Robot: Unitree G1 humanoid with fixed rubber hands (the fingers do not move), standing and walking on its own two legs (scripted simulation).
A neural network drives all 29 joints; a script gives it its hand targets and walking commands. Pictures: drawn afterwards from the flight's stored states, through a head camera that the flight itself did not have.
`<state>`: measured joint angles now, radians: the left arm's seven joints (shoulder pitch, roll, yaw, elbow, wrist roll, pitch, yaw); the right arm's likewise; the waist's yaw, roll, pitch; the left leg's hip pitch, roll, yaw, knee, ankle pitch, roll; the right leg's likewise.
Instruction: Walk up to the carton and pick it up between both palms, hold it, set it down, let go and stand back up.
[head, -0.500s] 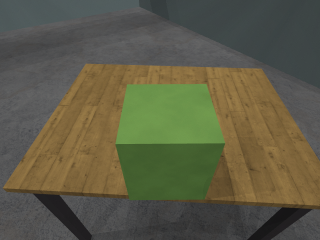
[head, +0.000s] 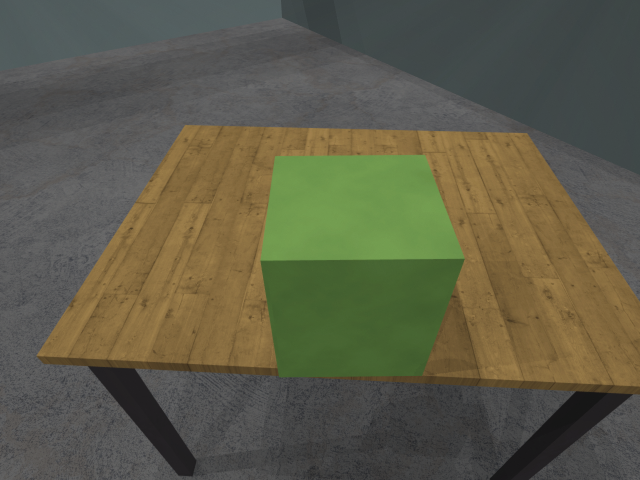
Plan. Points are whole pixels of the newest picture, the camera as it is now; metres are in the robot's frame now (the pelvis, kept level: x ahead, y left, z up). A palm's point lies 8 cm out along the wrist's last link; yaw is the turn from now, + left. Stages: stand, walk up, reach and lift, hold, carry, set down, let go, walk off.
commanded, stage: stand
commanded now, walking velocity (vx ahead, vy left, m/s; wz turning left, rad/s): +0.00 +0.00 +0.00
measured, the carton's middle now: (350, 268) +0.39 -0.02 +0.06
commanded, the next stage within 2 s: none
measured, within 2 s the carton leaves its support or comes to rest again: neither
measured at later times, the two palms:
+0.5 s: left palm out of the picture -0.04 +0.22 -0.13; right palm out of the picture -0.01 -0.25 -0.14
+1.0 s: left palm out of the picture +0.01 +0.20 -0.14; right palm out of the picture +0.00 -0.26 -0.14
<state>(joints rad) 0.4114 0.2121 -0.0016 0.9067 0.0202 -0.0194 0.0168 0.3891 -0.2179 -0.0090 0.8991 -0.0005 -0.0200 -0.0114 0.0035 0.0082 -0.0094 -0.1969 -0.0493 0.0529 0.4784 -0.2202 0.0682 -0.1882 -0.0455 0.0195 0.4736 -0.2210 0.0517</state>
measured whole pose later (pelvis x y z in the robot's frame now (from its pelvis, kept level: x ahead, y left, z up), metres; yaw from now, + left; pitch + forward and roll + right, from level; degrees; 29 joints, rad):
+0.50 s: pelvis -0.01 -0.01 +0.00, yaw +0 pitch -3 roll +0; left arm 0.42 0.18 0.00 1.00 0.01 -0.02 0.03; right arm 0.37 -0.20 -0.02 0.97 0.00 0.00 -0.02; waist 0.00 0.02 0.01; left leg -0.23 -0.04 0.04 0.47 -0.20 0.05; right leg -0.23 -0.03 0.03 0.50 -0.22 0.04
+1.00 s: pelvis +0.01 -0.04 +0.00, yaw +0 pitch -2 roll +0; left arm 0.33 0.18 -0.01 1.02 0.00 -0.01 0.04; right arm 0.35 -0.18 0.00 1.01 0.00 -0.01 -0.04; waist -0.01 0.00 0.03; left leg -0.20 -0.01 0.02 0.46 -0.22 0.01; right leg -0.21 0.00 0.02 0.48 -0.24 0.00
